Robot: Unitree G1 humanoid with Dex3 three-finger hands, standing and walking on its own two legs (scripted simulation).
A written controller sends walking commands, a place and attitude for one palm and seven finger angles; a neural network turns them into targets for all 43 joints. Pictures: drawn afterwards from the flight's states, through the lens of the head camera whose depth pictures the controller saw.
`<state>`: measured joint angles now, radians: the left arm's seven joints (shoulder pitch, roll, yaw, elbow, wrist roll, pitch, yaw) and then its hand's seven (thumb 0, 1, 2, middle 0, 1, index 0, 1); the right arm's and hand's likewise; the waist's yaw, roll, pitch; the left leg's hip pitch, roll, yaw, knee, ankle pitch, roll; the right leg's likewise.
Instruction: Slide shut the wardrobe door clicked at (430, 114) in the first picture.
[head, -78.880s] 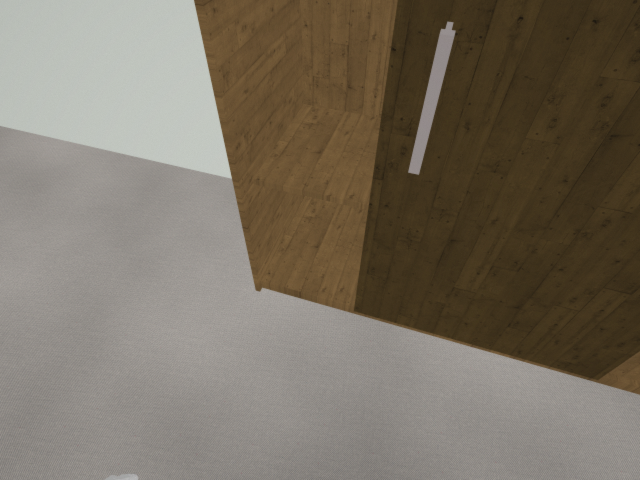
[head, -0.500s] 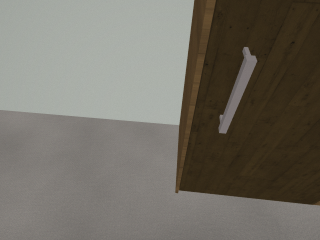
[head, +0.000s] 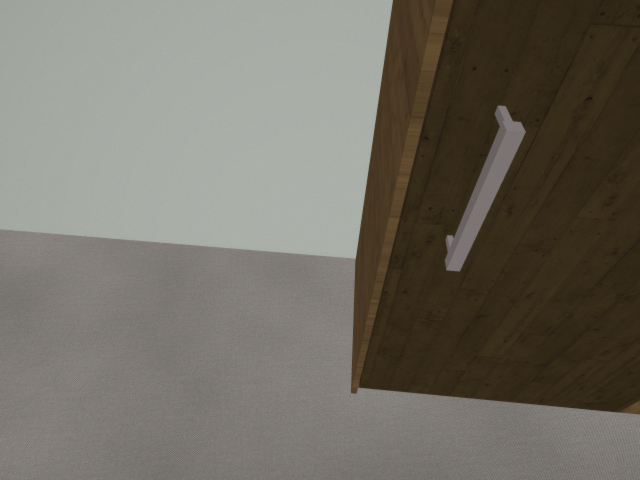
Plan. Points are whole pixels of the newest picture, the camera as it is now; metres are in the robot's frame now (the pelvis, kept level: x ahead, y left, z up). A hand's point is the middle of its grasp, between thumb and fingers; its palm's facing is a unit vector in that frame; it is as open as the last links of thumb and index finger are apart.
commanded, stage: come to a stop and stand still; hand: right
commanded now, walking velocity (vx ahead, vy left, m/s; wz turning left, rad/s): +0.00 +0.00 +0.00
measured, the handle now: (474, 198) +0.49 -0.19 +0.10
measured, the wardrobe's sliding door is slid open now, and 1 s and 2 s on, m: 0.00 0.00 0.00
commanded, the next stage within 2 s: look again from close up in 0.68 s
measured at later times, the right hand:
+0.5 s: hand out of the picture +0.04 -0.23 -0.17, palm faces -0.02 +0.97 -0.23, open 7.4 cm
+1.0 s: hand out of the picture +0.02 -0.21 -0.18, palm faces -0.03 +0.98 -0.18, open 7.4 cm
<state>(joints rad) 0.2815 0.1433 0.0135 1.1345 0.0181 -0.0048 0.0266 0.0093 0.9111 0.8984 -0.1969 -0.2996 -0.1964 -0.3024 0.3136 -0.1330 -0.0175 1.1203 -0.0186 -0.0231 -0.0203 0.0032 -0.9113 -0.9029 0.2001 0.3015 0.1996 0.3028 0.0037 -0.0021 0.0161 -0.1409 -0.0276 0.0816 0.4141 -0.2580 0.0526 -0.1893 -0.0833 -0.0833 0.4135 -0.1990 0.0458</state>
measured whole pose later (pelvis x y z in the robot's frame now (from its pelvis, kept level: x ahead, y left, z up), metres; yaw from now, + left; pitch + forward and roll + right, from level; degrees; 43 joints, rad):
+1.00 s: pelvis +0.02 -0.05 +0.00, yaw +2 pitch +0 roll +0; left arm 0.27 0.15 -0.01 1.13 0.01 -0.02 0.03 0.01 0.91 0.90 -0.20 -0.30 -0.20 -0.30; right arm 0.28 -0.15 0.01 1.13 -0.02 -0.01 -0.03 0.00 -0.91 -0.90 0.20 0.30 0.20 0.30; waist 0.00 0.01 0.03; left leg -0.16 0.04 0.02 0.47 -0.30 -0.02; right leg -0.16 0.02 -0.10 0.44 -0.28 -0.04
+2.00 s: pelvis -0.03 -0.01 -0.06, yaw +0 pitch +9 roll -1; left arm 0.14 0.28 0.06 0.50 -0.02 -0.21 0.02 0.02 0.91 0.90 -0.20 -0.30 -0.20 -0.30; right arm 0.43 -0.17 -0.13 0.11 0.24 -0.40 0.25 0.01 -0.62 -0.78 0.22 0.49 0.22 0.49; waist -0.01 0.03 -0.13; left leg -0.67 0.02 0.07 0.99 -0.49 0.04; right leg -0.68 -0.03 -0.04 0.98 -0.45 0.01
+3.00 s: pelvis -0.01 -0.04 -0.02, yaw -2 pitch +1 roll +2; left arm 0.22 0.24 -0.08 0.62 -0.05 -0.26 0.09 0.02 0.90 0.90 -0.20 -0.30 -0.20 -0.30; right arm 0.07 -0.38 -0.38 0.11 0.33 -0.06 0.37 -0.01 0.47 -0.32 0.30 1.18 0.30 1.18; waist -0.04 -0.04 -0.06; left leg -0.29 0.02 0.10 0.60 -0.33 0.00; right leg -0.35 -0.01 -0.02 0.66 -0.34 -0.03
